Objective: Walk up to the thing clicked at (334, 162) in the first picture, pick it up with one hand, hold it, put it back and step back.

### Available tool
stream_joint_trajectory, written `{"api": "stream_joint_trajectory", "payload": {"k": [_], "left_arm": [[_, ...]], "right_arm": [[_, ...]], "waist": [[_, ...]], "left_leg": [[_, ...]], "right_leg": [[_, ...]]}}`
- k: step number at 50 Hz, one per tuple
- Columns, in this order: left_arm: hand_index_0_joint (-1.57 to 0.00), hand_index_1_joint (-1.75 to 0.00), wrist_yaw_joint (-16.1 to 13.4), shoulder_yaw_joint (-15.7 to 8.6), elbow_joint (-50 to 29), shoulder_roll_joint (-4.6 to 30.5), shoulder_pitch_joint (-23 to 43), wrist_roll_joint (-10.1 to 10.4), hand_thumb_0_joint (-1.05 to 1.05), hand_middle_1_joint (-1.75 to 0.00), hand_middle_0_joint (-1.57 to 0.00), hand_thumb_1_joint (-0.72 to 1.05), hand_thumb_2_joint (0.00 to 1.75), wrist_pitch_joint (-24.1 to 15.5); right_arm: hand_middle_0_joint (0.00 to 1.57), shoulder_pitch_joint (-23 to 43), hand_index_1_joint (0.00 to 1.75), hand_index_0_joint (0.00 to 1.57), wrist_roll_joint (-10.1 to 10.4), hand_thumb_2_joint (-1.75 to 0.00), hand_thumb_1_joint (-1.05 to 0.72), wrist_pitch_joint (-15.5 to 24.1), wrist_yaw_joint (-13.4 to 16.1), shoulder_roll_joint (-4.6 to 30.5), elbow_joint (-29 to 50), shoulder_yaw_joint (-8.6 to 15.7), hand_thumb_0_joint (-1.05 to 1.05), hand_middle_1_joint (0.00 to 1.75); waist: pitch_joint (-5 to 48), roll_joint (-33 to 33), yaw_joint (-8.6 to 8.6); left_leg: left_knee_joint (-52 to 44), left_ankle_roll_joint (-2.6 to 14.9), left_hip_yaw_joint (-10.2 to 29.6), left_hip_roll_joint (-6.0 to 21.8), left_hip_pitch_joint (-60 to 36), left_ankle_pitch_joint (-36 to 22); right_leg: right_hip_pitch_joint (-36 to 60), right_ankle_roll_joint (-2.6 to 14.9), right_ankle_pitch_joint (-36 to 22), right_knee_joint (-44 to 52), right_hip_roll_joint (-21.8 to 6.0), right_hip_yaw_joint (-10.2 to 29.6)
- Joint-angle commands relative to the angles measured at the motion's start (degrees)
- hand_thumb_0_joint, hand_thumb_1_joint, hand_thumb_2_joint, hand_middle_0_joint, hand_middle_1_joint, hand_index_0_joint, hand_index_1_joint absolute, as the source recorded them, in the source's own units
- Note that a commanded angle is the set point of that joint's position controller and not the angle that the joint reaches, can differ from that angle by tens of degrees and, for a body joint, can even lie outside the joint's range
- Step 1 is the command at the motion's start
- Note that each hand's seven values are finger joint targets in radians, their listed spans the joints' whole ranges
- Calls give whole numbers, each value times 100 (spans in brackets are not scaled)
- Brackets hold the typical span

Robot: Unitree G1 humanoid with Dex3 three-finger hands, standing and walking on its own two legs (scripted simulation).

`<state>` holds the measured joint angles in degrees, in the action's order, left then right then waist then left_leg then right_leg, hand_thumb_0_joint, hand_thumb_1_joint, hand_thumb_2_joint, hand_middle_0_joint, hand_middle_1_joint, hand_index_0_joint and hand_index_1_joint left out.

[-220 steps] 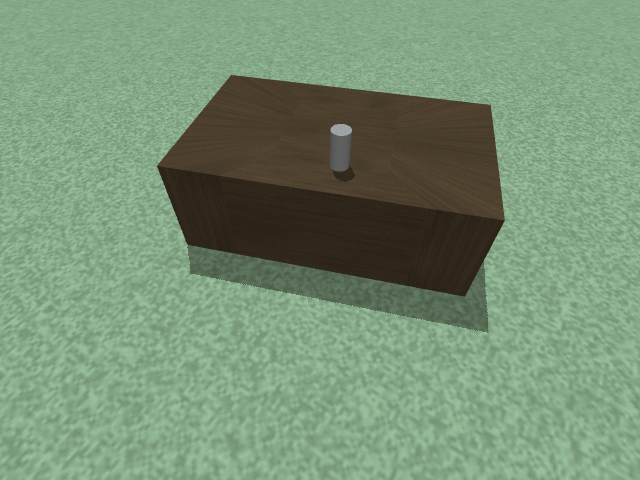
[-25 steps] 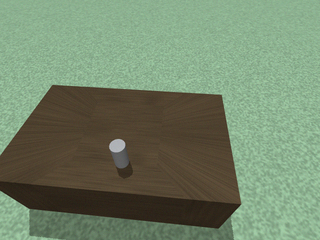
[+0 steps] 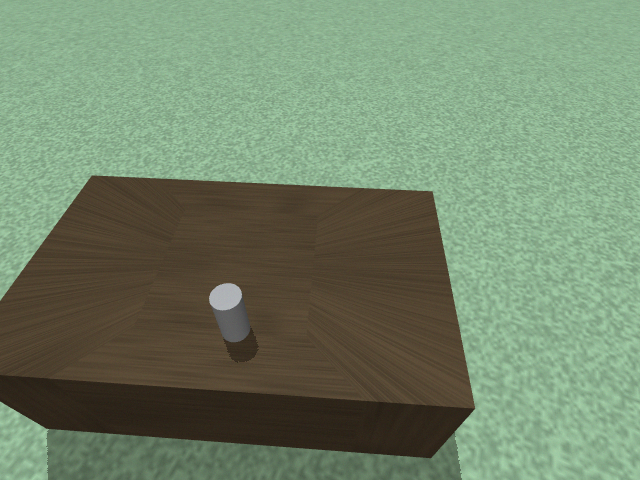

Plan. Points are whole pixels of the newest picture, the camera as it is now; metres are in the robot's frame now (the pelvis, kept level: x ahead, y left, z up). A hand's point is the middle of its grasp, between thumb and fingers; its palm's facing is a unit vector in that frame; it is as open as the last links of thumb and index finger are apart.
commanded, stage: stand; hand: left
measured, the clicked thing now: (231, 313) +0.52 +0.21 -0.29
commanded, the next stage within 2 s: none
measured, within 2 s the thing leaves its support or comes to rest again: neither
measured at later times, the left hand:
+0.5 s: hand out of the picture +0.07 +0.25 -0.16, palm faces -0.01 -0.94 -0.35, open 7.4 cm
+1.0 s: hand out of the picture +0.09 +0.24 -0.15, palm faces -0.01 -0.93 -0.36, open 7.4 cm
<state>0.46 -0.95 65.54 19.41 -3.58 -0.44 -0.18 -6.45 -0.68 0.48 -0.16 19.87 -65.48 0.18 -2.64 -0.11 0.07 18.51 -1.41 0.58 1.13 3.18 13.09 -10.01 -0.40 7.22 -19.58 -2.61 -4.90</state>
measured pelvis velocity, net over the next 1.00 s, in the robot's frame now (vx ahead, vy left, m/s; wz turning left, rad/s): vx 0.01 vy -0.02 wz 0.00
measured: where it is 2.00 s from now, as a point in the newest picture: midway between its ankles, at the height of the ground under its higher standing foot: outside the picture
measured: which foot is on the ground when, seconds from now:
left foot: down 0.00-1.00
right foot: down 0.00-1.00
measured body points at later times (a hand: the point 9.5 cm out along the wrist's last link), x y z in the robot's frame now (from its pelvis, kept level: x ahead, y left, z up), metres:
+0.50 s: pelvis +0.01 -0.01 +0.00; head +0.02 -0.02 +0.45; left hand +0.07 +0.29 -0.13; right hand +0.08 -0.31 -0.14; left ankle -0.03 +0.13 -0.75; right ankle +0.04 -0.12 -0.75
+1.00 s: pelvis +0.01 -0.02 +0.00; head +0.01 -0.02 +0.45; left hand +0.09 +0.29 -0.13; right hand +0.08 -0.32 -0.14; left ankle -0.03 +0.13 -0.75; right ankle +0.04 -0.12 -0.75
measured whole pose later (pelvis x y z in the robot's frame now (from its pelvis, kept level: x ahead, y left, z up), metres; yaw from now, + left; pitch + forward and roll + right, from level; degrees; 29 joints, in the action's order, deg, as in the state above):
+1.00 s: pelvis +0.01 -0.02 +0.00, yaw +0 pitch -2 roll +0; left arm 0.4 -0.2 65.3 19.9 -5.2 -0.3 -0.3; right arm -7.5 -0.7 0.4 -0.1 20.3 -64.2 -0.3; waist -2.5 -1.0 0.4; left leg 17.2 -2.8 0.7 2.7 1.8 13.1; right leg -9.4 1.0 8.1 -19.8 -1.1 -5.2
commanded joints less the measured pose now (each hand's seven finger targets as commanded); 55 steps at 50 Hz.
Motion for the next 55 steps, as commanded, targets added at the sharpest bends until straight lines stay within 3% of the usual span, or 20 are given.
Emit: {"api": "stream_joint_trajectory", "payload": {"k": [1,7,11,26,32,42,55], "left_arm": [[-20,-30,-62,-182,-331,1233,254,8,0,-30,-20,90,90,-168],[-20,-30,-67,-142,-318,1260,192,-1,0,-30,-20,90,90,-186],[-20,-30,-66,-145,-328,1304,190,19,0,-30,-20,90,90,-176],[-20,-30,-70,-137,-316,1316,66,20,0,-30,-20,90,90,-178],[-20,-30,-69,-135,-299,1323,38,12,0,-30,-20,90,90,-159],[-20,-30,-69,-143,-319,1307,102,17,0,-30,-20,90,90,-162],[-20,-30,-62,-157,-344,1324,64,5,0,-30,-20,90,90,-162]], "right_arm": [[20,274,30,20,-6,-90,-90,119,54,1256,357,225,0,30],[20,251,30,20,8,-90,-90,107,38,1244,372,227,0,30],[20,188,30,20,-3,-90,-90,83,29,1199,363,218,0,30],[20,124,30,20,1,-90,-90,85,55,1221,397,179,0,30],[20,106,30,20,0,-90,-90,82,60,1226,384,164,0,30],[20,113,30,20,-1,-90,-90,85,64,1239,436,168,0,30],[20,49,30,20,-10,-90,-90,82,52,1247,443,180,0,30]], "waist": [[438,-47,25],[371,22,19],[226,71,26],[478,-35,2],[391,26,34],[395,-38,17],[314,32,41]], "left_leg": [[-458,180,450,675,539,-919],[-456,191,418,653,547,-798],[-463,180,385,608,640,-489],[-362,168,380,667,399,-943],[-402,157,384,678,410,-869],[-418,155,341,685,406,-880],[-453,175,313,674,447,-516]], "right_leg": [[663,128,-454,219,-605,633],[656,120,-439,305,-608,647],[531,116,48,412,-590,695],[646,158,-726,216,-621,682],[572,147,-527,241,-581,668],[665,166,-760,252,-598,677],[559,167,-284,364,-568,746]]}}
